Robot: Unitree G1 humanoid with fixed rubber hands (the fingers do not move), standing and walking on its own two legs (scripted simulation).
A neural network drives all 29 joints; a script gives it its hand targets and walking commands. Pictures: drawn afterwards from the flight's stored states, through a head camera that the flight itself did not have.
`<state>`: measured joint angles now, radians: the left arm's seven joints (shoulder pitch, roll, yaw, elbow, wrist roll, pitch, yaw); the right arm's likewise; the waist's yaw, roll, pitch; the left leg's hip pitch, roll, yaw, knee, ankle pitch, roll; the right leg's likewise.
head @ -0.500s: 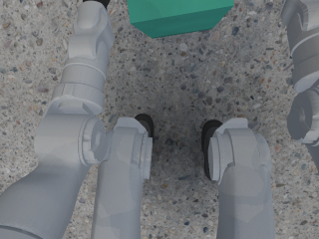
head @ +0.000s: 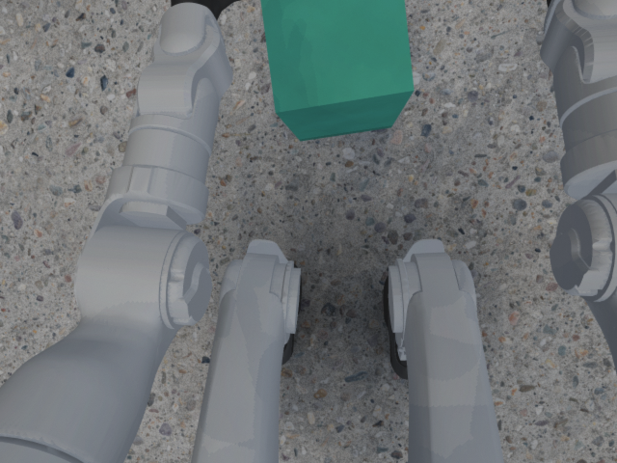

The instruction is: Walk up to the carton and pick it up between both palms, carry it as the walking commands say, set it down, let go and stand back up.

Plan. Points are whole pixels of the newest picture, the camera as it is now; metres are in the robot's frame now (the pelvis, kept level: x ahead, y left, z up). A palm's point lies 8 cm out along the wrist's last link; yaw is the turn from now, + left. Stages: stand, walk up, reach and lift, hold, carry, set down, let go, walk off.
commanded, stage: set down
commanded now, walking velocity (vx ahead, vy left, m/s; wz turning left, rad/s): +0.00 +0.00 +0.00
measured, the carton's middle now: (337, 61) +0.59 -0.01 -0.31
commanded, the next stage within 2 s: let go in 0.80 s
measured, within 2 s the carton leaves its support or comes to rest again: neither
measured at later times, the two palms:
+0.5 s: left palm out of the picture +0.55 +0.13 +0.08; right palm out of the picture +0.55 -0.22 +0.05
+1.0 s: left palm out of the picture +0.52 +0.12 +0.17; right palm out of the picture +0.52 -0.23 +0.15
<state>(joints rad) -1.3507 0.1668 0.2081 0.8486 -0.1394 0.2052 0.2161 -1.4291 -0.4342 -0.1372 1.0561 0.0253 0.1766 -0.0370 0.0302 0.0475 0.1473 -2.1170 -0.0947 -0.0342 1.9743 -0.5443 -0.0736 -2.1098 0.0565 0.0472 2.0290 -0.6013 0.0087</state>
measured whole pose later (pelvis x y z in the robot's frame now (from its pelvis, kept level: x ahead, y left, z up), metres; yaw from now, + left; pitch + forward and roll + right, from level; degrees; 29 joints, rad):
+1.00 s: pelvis +0.05 +0.01 +0.25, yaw -2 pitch +42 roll +0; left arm -0.91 0.01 0.21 0.69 0.05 0.18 0.17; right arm -1.01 -0.33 -0.28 1.01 -0.04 0.12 0.11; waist 0.03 0.03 -0.10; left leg -1.42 -0.06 -0.09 0.98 -0.29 -0.04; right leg -1.40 0.03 0.05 0.99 -0.32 0.01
